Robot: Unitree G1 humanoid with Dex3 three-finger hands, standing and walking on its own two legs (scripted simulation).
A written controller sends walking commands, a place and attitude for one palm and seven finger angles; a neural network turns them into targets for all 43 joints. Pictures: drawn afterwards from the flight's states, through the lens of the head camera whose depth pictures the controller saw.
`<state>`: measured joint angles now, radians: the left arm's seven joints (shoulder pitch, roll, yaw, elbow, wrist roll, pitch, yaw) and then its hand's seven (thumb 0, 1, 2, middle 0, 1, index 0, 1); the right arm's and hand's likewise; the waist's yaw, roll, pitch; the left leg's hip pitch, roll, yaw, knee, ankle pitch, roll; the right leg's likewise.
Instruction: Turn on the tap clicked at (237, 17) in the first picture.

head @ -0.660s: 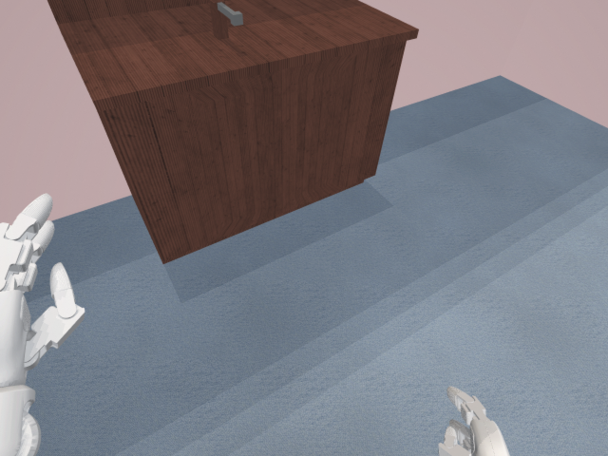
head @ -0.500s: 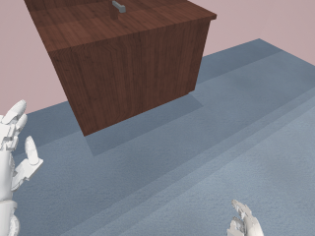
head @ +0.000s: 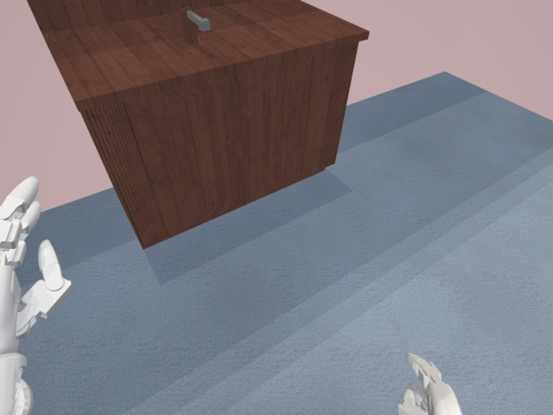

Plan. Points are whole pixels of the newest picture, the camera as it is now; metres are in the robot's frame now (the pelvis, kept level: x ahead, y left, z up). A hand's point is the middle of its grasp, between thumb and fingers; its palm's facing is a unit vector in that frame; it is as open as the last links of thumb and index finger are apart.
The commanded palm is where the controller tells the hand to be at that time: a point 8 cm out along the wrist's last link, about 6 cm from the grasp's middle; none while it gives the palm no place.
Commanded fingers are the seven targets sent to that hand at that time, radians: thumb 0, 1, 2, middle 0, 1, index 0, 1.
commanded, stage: walk to a spot facing it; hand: left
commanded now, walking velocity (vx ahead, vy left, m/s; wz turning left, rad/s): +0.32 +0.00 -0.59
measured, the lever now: (204, 24) +1.15 +0.32 +0.11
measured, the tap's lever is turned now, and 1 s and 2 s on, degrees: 0 0 0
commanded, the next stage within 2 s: turn to face it in 1.54 s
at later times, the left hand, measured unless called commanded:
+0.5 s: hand (190, 187) +0.35 +0.15 +0.18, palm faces +0.23 -0.85 -0.46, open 7.4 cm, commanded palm +0.30 +0.20 +0.18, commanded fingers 0.00 0.90 0.90 -0.20 -0.30 -0.20 -0.30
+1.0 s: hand (291, 125) +0.53 +0.02 +0.16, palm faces +0.13 -0.87 -0.47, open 7.4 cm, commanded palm +0.48 +0.09 +0.18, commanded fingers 0.00 0.90 0.90 -0.20 -0.30 -0.20 -0.30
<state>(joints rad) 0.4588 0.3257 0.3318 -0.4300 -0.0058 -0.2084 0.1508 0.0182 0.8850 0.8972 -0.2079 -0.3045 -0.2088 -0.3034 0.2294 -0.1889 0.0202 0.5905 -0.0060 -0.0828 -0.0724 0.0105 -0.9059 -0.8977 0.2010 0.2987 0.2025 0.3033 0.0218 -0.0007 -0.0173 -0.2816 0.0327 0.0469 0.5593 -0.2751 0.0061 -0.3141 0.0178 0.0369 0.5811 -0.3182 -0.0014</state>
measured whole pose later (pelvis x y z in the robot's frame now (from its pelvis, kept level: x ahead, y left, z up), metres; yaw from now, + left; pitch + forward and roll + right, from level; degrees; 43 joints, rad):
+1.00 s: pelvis +0.24 -0.12 -0.02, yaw -18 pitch +0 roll +0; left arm 0.41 0.35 0.37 -0.48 -0.01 -0.22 0.14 0.02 0.88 0.90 -0.21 -0.30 -0.21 -0.30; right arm 0.19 -0.20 0.00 0.66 0.00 -0.05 -0.04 0.01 -0.90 -0.90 0.20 0.30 0.20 0.30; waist 0.00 0.06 0.09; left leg -0.42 0.16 0.07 1.17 -0.50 -0.02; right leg -0.36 -0.07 -0.18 0.71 -0.35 -0.04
